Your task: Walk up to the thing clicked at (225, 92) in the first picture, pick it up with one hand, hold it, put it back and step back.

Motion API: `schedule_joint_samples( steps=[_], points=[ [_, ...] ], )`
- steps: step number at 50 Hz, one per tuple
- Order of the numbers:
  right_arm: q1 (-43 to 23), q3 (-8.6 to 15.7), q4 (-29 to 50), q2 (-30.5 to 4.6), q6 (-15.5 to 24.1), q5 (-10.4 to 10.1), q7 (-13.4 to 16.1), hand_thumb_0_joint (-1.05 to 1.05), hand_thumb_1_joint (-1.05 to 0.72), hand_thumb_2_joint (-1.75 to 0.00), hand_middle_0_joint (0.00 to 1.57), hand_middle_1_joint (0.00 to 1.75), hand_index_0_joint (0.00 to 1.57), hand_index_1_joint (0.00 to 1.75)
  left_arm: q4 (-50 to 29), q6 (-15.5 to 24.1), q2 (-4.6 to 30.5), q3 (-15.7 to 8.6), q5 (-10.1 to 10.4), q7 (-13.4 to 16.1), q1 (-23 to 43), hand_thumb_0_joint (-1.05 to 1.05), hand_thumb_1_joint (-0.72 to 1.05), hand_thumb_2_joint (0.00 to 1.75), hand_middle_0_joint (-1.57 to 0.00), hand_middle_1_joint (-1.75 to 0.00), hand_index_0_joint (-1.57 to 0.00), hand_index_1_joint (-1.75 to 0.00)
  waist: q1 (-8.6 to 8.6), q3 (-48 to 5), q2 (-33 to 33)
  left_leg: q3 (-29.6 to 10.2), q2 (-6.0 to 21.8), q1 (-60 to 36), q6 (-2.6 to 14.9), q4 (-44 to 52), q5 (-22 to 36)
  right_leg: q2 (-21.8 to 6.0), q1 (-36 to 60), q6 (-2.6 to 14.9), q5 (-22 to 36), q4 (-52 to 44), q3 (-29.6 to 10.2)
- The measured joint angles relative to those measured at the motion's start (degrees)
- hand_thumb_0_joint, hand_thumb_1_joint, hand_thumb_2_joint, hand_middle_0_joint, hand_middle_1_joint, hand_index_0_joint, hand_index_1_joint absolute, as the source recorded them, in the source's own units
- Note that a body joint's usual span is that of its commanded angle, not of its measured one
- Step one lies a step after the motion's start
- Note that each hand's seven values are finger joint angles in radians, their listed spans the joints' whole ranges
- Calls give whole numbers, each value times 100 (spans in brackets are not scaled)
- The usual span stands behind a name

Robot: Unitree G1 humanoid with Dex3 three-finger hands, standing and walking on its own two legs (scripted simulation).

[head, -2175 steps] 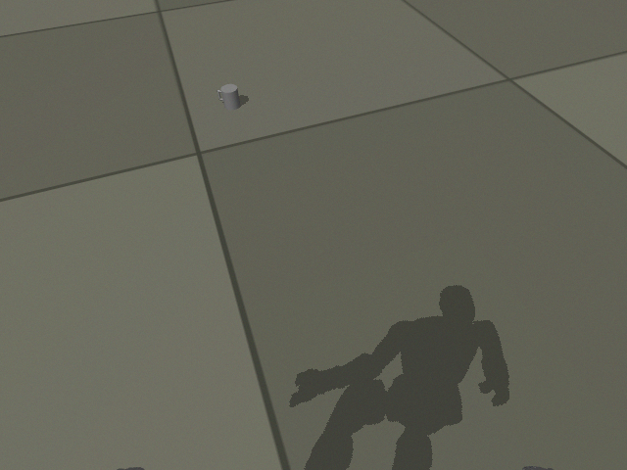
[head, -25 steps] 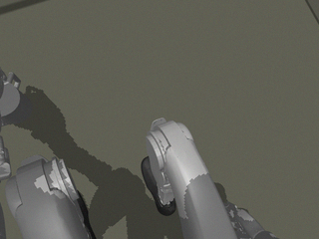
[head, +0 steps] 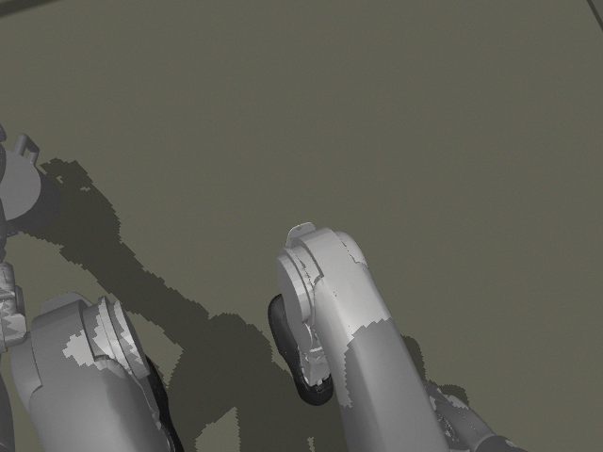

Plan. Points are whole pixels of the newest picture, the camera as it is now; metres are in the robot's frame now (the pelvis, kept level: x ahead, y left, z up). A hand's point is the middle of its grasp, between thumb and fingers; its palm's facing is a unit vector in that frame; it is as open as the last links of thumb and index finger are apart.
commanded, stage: open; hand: left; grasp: from above
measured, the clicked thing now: (17, 182) +0.47 +0.26 -0.26
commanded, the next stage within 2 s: withdraw in 0.26 s
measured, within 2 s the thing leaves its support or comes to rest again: neither
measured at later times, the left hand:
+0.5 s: hand out of the picture +0.46 +0.29 -0.21, palm faces -0.44 -0.12 -0.89, open 13.9 cm
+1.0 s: hand out of the picture +0.45 +0.30 -0.03, palm faces -0.47 -0.10 -0.88, open 14.1 cm
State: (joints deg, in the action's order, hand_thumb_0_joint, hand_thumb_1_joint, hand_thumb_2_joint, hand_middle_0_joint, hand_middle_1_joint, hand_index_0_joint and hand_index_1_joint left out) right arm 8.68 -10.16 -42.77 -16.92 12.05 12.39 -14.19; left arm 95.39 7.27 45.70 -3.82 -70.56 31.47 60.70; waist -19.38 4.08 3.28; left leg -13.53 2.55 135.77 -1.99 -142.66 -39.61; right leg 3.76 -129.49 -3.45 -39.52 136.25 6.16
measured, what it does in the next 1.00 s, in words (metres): rises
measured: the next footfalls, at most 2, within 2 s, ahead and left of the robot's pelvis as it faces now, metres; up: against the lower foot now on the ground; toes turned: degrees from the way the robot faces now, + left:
none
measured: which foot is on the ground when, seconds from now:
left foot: down 0.00-1.00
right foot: down 0.00-1.00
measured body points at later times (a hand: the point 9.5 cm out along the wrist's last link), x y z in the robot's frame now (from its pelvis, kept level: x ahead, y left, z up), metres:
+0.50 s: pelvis +0.00 +0.00 +0.00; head +0.26 +0.09 +0.35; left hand +0.47 +0.29 -0.16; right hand +0.04 -0.26 -0.08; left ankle +0.07 +0.14 -0.28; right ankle +0.10 -0.12 -0.28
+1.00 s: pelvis -0.01 -0.01 +0.08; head +0.20 +0.06 +0.47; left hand +0.47 +0.30 +0.02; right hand +0.09 -0.27 -0.04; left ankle +0.07 +0.14 -0.28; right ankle +0.10 -0.12 -0.28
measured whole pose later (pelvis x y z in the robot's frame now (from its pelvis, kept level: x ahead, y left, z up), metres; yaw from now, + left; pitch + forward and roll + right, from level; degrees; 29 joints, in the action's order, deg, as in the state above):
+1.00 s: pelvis -0.01 -0.01 +0.08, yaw +6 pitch +35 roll -6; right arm 9.2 -2.4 -39.0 -16.0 -1.3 4.4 -7.1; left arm 73.2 1.2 35.7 5.3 -62.5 7.0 58.6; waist -11.2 -7.2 -1.8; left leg -7.2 2.9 124.0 -1.2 -125.9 -37.1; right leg 1.6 -119.6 -2.1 -38.7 123.2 2.4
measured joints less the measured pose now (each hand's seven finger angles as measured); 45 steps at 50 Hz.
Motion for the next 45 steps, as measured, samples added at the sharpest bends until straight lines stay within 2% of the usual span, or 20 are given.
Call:
schedule_joint_samples(
  steps=[23, 30, 34, 37, 41, 45],
  points=[
    [-134, 28, 54, -31, -136, -19, 55, 0, -91, -90, 20, 30, 20, 30, -93, -7, -14, -29, 49, -26, -32, 0, -54, 105, -10, -114, -12, -113, 28, 6, 11, 7, 12, -47, -32, 66, -3, 1, 4, 26, 14, -41, 0],
    [25, 214, 15, 31, -253, -106, 61, 0, -92, -90, 20, 30, 20, 30, -891, -132, -234, -139, 65, -124, -334, 0, -57, 99, -9, -107, -10, -106, 137, -204, -91, 58, -1, -27, -47, 135, -6, -29, -26, 57, -19, -67, -34],
    [105, 436, -6, 112, -472, -282, 83, 0, -92, -90, 20, 30, 20, 30, -1680, -387, -513, -111, 230, -351, -607, 0, -57, 98, -9, -104, -9, -104, 293, -516, -228, 170, 16, -91, -38, 298, -32, -56, 3, 70, -71, -162, -112],
    [81, 593, -22, 164, -691, -443, 148, 0, -92, -90, 20, 30, 20, 30, -2050, -602, -668, -6, 331, -656, -641, 0, -56, 99, -9, -102, -9, -103, 431, -760, -339, 284, 33, -233, -16, 515, -31, -85, 116, 82, -98, -317, -187],
    [8, 755, 34, 193, -953, -607, 281, 0, -92, -90, 20, 30, 20, 30, -2167, -848, -774, 304, 562, -1265, -470, 0, -55, 100, -9, -100, -8, -102, 599, -1002, -493, 432, 36, -518, 23, 897, 23, -138, 380, 99, -91, -626, -274],
    [13, 824, 189, 173, -1157, -740, 460, 0, -92, -90, 20, 30, 20, 30, -2221, -860, -878, 671, 733, -1972, -323, 0, -54, 101, -9, -100, -8, -101, 749, -1142, -566, 556, 39, -854, 56, 1302, 108, -181, 688, 119, -38, -971, -344]
  ],
)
